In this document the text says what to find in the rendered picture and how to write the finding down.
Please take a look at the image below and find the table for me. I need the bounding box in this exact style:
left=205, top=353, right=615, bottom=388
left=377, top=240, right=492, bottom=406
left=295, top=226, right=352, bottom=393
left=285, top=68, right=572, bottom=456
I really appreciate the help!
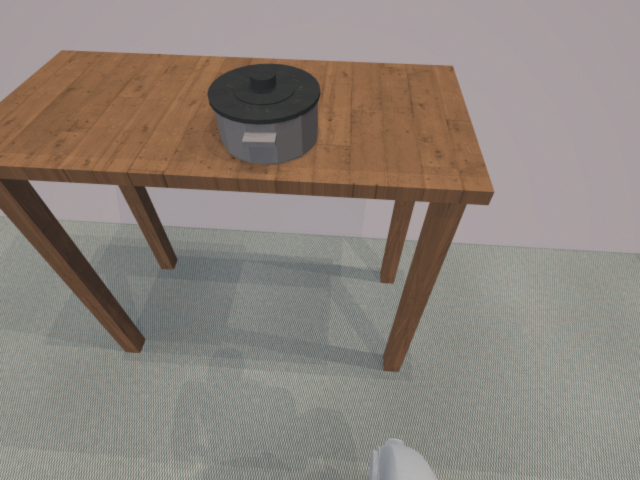
left=0, top=50, right=494, bottom=372

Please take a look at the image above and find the knob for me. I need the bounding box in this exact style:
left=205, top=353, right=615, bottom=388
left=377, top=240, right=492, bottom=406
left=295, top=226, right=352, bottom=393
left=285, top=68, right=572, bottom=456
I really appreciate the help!
left=250, top=68, right=276, bottom=90

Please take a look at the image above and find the pot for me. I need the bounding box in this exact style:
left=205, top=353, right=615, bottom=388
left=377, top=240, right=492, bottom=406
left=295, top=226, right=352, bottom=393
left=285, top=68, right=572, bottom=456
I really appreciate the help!
left=215, top=102, right=318, bottom=165

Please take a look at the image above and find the robot right shin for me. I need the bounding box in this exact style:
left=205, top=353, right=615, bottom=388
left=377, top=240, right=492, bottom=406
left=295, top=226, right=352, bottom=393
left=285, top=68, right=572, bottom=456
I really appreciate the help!
left=384, top=438, right=404, bottom=446

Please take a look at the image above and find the robot right thigh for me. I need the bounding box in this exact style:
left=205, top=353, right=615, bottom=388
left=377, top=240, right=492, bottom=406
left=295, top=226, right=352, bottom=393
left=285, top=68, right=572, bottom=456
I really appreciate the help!
left=368, top=444, right=438, bottom=480

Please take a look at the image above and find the lid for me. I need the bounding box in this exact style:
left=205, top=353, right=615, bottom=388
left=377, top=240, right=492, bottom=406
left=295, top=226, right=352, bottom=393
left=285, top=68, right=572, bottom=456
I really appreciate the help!
left=207, top=64, right=320, bottom=125

